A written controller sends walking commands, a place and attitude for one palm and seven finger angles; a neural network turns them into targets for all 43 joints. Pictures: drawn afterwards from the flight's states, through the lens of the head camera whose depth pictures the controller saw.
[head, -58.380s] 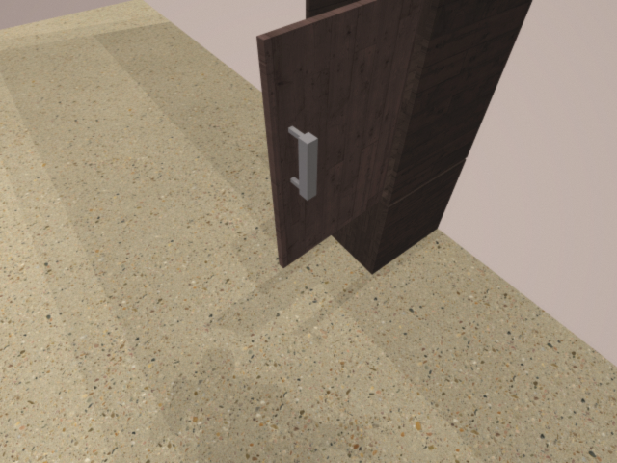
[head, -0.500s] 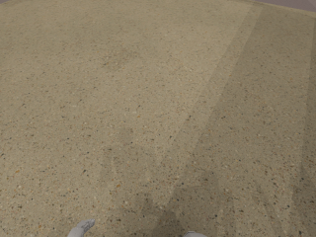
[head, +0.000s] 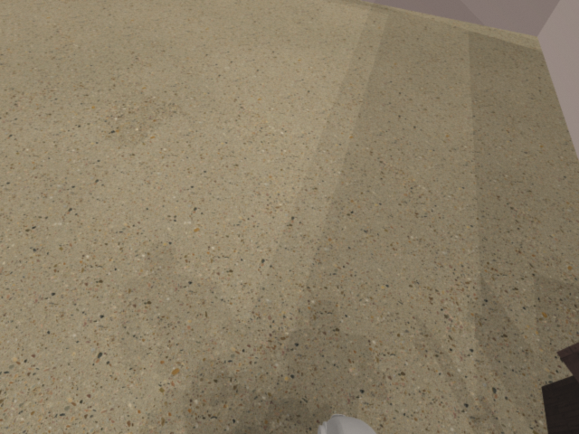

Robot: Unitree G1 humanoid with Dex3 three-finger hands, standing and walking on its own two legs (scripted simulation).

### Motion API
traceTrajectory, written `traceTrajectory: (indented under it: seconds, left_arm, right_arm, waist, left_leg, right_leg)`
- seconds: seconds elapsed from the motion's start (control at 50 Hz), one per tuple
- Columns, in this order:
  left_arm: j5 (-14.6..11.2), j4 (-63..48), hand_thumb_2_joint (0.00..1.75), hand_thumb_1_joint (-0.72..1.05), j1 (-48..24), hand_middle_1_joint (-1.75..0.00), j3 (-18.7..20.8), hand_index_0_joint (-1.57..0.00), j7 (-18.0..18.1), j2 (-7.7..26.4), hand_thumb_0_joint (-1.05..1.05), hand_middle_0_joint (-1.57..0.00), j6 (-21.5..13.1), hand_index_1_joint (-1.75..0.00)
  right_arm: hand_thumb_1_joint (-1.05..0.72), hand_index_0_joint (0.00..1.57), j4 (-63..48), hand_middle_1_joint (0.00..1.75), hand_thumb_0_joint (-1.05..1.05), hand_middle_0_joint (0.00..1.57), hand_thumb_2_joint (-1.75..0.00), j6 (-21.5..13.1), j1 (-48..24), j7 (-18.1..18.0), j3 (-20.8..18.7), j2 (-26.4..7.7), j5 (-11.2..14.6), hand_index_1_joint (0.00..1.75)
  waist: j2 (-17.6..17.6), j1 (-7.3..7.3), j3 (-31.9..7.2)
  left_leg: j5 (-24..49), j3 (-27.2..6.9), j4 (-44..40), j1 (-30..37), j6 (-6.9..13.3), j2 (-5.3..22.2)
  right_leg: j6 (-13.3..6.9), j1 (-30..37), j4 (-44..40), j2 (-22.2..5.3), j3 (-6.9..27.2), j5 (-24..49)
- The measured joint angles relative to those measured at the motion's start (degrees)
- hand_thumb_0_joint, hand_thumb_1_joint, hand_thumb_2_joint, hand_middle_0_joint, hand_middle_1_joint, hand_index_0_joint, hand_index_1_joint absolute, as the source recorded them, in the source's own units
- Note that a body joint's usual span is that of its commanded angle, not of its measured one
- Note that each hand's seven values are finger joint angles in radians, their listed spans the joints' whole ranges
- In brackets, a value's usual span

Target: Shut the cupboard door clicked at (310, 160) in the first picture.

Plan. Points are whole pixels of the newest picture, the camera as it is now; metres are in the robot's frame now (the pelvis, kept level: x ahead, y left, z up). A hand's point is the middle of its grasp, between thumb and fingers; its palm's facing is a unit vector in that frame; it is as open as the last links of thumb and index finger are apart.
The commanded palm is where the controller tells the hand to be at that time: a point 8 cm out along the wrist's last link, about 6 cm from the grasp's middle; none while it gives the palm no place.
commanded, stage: turn to face it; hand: left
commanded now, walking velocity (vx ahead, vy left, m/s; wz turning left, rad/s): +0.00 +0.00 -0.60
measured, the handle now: out of the picture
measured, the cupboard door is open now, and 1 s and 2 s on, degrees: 34 34 34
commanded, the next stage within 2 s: take the last steps up to it in 1.84 s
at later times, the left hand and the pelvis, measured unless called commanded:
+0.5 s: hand (188, 419) +0.16 +0.17 -0.17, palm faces -0.29 -0.93 -0.22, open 7.4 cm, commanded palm none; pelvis +0.02 +0.00 -0.01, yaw -18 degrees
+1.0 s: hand (241, 375) +0.22 +0.09 -0.15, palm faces -0.57 -0.77 -0.29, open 7.4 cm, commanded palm none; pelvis +0.02 -0.02 -0.01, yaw -37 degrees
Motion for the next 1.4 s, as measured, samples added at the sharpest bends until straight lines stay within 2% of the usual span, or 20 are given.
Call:
traceTrajectory:
  seconds: [0.14,0.2,0.26,0.34,0.44,0.52,0.56,0.6,0.68,0.82,0.88,0.9,0.94,1.02,1.1,1.2,1.26,1.3,1.34,1.4]
  left_arm:
    - [-0.13,-1.88,0.90,0.91,-1.33,-0.30,-0.59,-0.20,-0.66,0.34,0.01,-0.19,-0.25,-0.30]
    - [-0.04,-2.70,0.90,0.91,-1.40,-0.30,-1.11,-0.20,-0.83,0.47,0.01,-0.19,-1.28,-0.30]
    - [-0.02,-2.56,0.90,0.90,-2.01,-0.30,-1.86,-0.20,0.17,-1.00,0.01,-0.20,-2.81,-0.30]
    - [0.06,-2.82,0.90,0.90,-1.51,-0.30,-2.45,-0.20,1.34,-2.26,0.01,-0.20,-2.57,-0.30]
    - [0.39,-2.33,0.90,0.90,-0.88,-0.30,-2.68,-0.20,1.23,-2.17,0.01,-0.20,-1.71,-0.30]
    - [0.10,-1.94,0.90,0.90,-0.49,-0.30,-2.37,-0.21,0.87,-1.93,0.01,-0.20,-0.81,-0.30]
    - [-0.32,-1.60,0.90,0.90,-1.00,-0.30,-2.02,-0.21,0.72,-1.29,0.01,-0.20,-0.06,-0.30]
    - [-0.16,-1.48,0.90,0.90,-1.57,-0.30,-1.55,-0.20,0.43,-0.47,0.01,-0.20,0.48,-0.30]
    - [0.04,-1.82,0.90,0.90,-2.57,-0.30,-0.79,-0.20,-0.67,0.54,0.01,-0.20,0.68,-0.30]
    - [-0.22,-2.60,0.90,0.90,-3.66,-0.30,-1.15,-0.20,-1.05,0.07,0.01,-0.20,0.44,-0.30]
    - [-0.22,-3.10,0.90,0.90,-3.49,-0.30,-1.65,-0.20,-1.06,-0.22,0.01,-0.20,-0.53,-0.30]
    - [-0.05,-3.10,0.90,0.90,-3.37,-0.30,-1.77,-0.20,-0.87,-0.37,0.01,-0.20,-1.31,-0.30]
    - [-0.14,-2.66,0.90,0.90,-3.39,-0.30,-2.38,-0.20,-0.15,-1.61,0.01,-0.20,-2.23,-0.30]
    - [-0.19,-2.35,0.90,0.90,-2.01,-0.30,-2.88,-0.20,1.08,-3.08,0.01,-0.20,-2.39,-0.30]
    - [0.00,-1.78,0.90,0.90,-0.93,-0.30,-3.00,-0.20,1.28,-3.23,0.01,-0.20,-2.03,-0.30]
    - [0.21,-1.33,0.90,0.90,-0.01,-0.30,-2.71,-0.21,1.10,-3.00,0.01,-0.20,-1.83,-0.30]
    - [-0.01,-0.98,0.90,0.90,0.52,-0.30,-2.27,-0.21,1.13,-2.43,0.01,-0.20,-1.27,-0.30]
    - [-0.45,-0.69,0.90,0.90,0.27,-0.30,-1.84,-0.21,1.08,-1.57,0.01,-0.20,-0.50,-0.30]
    - [-0.30,-0.56,0.90,0.90,-0.27,-0.30,-1.36,-0.20,0.88,-0.52,0.01,-0.20,0.16,-0.30]
    - [0.04,-0.69,0.90,0.90,-0.87,-0.30,-0.69,-0.20,-0.08,0.59,0.01,-0.20,0.47,-0.30]
  right_arm:
    - [-0.90,0.20,-0.21,0.30,0.00,0.20,-0.90,0.19,0.29,0.54,-0.92,-1.79,0.02,0.30]
    - [-0.90,0.20,-0.37,0.30,0.00,0.20,-0.90,0.43,1.16,0.94,-1.59,-3.04,0.42,0.30]
    - [-0.90,0.20,0.45,0.30,0.00,0.20,-0.90,2.09,0.28,0.72,-2.44,-5.28,0.93,0.30]
    - [-0.91,0.20,0.93,0.30,0.01,0.20,-0.90,2.67,-0.54,0.59,-2.51,-6.00,1.04,0.30]
    - [-0.91,0.20,-0.33,0.30,0.01,0.20,-0.90,2.09,-0.78,0.99,-2.11,-4.93,1.26,0.30]
    - [-0.91,0.20,-1.29,0.30,0.01,0.20,-0.90,0.84,-0.19,0.87,-1.62,-4.31,1.39,0.30]
    - [-0.91,0.20,-1.32,0.30,0.01,0.20,-0.90,-0.11,0.44,0.69,-1.24,-3.58,0.92,0.30]
    - [-0.91,0.20,-1.29,0.30,0.00,0.20,-0.90,-0.25,1.23,0.60,-0.40,-2.64,0.35,0.30]
    - [-0.90,0.20,-1.02,0.30,0.00,0.20,-0.90,0.26,3.02,0.36,0.46,-1.45,-0.04,0.30]
    - [-0.90,0.20,-0.12,0.30,0.00,0.20,-0.90,0.32,3.72,0.68,-0.47,-2.16,-0.04,0.30]
    - [-0.90,0.20,0.20,0.30,0.00,0.20,-0.90,0.65,4.27,1.08,-1.20,-3.21,0.32,0.30]
    - [-0.90,0.20,0.45,0.30,0.00,0.20,-0.90,0.96,4.27,1.20,-1.51,-3.71,0.57,0.30]
    - [-0.90,0.20,1.20,0.30,0.01,0.20,-0.90,2.30,3.07,0.99,-2.10,-5.11,0.77,0.30]
    - [-0.91,0.20,1.40,0.30,0.01,0.20,-0.90,2.98,0.85,0.73,-2.49,-5.91,0.90,0.30]
    - [-0.91,0.20,0.11,0.30,0.01,0.20,-0.90,2.50,-0.78,1.10,-2.38,-5.31,0.95,0.30]
    - [-0.91,0.20,-0.85,0.30,0.01,0.20,-0.90,1.94,-2.32,0.93,-2.07,-4.45,1.28,0.30]
    - [-0.91,0.20,-1.56,0.30,0.01,0.20,-0.90,0.99,-2.55,0.72,-1.59,-3.95,1.56,0.30]
    - [-0.91,0.20,-1.86,0.30,0.00,0.20,-0.90,-0.05,-2.22,0.54,-1.14,-3.34,1.16,0.30]
    - [-0.91,0.20,-2.15,0.30,0.00,0.20,-0.90,-0.15,-1.67,0.55,-0.29,-2.45,0.55,0.30]
    - [-0.90,0.20,-2.30,0.30,0.00,0.20,-0.90,0.18,-0.22,0.43,0.47,-1.58,0.09,0.30]
  waist:
    - [2.80,-0.79,0.37]
    - [3.62,-1.40,0.16]
    - [5.77,-1.65,1.02]
    - [4.78,-1.84,1.78]
    - [1.71,-1.74,1.57]
    - [0.57,-1.82,0.56]
    - [-0.45,-2.00,0.37]
    - [-1.15,-1.80,0.62]
    - [-0.60,-1.65,0.68]
    - [2.81,-2.34,1.28]
    - [4.00,-2.62,0.92]
    - [4.39,-2.48,0.71]
    - [6.11,-2.67,1.28]
    - [5.71,-2.57,1.64]
    - [3.81,-2.28,1.48]
    - [1.95,-1.09,0.89]
    - [0.94,-0.74,0.07]
    - [-0.07,-0.82,-0.16]
    - [-1.07,-0.47,0.26]
    - [-0.94,-0.47,0.33]
  left_leg:
    - [-2.18,5.44,1.24,1.59,-1.28,3.67]
    - [-5.69,7.44,6.93,-0.09,-2.50,5.17]
    - [-14.12,1.82,23.50,-6.77,-2.97,3.60]
    - [-12.24,-0.88,34.19,-13.23,-3.70,0.55]
    - [-9.38,-1.69,22.60,-12.46,-4.01,-0.69]
    - [-3.23,-2.01,7.31,-6.74,-3.41,-1.52]
    - [0.23,-0.68,6.31,-6.32,-0.45,-1.47]
    - [-0.93,0.94,6.39,-5.32,0.50,-0.59]
    - [0.23,3.20,2.10,-2.45,0.13,1.47]
    - [-0.09,7.88,1.43,-1.01,-1.11,4.95]
    - [-2.77,9.69,6.01,-2.23,-2.42,6.47]
    - [-5.22,9.24,9.57,-3.60,-2.72,6.73]
    - [-12.50,4.09,20.36,-7.68,-3.09,5.12]
    - [-11.10,-0.15,33.42,-13.96,-3.93,1.43]
    - [-7.82,-1.63,30.44,-15.27,-4.59,0.22]
    - [-8.09,-2.83,18.73,-11.60,-4.40,-1.32]
    - [-3.07,-2.73,6.91,-6.59,-3.88,-2.22]
    - [1.68,-1.69,4.41,-5.52,-1.03,-2.09]
    - [0.01,0.01,5.11,-4.67,0.33,-1.35]
    - [-0.01,1.63,2.56,-2.58,0.32,0.31]
  right_leg:
    - [0.03,6.54,-12.94,-3.01,-3.55,2.15]
    - [-1.64,11.94,-24.18,-3.12,-4.34,9.96]
    - [-3.27,10.86,-22.66,-1.64,-3.25,6.48]
    - [-2.85,11.90,-26.04,-1.39,-0.81,8.78]
    - [-2.32,12.23,-27.96,-1.29,2.67,10.18]
    - [-0.89,10.48,-25.06,-0.28,5.39,8.87]
    - [-1.33,8.04,-19.13,-0.06,5.85,3.15]
    - [-1.20,4.68,-8.45,0.17,4.25,-2.20]
    - [0.02,1.32,3.17,-1.08,-0.16,-1.23]
    - [-0.05,6.64,-10.69,-3.04,-3.65,-0.16]
    - [-1.32,12.08,-23.11,-3.00,-4.44,7.14]
    - [-2.48,12.78,-24.99,-2.66,-4.07,7.33]
    - [-3.53,11.95,-23.22,-1.63,-3.33,6.03]
    - [-3.61,13.06,-26.57,-1.22,-0.73,7.98]
    - [-3.65,13.65,-29.38,-0.77,1.83,9.94]
    - [-2.94,13.12,-28.95,0.22,4.93,9.99]
    - [-1.84,11.70,-26.31,1.07,6.92,8.78]
    - [-1.50,9.44,-20.74,1.47,7.34,3.70]
    - [-1.30,5.96,-9.80,1.39,5.33,-2.50]
    - [-0.34,2.38,1.86,0.33,1.51,-2.49]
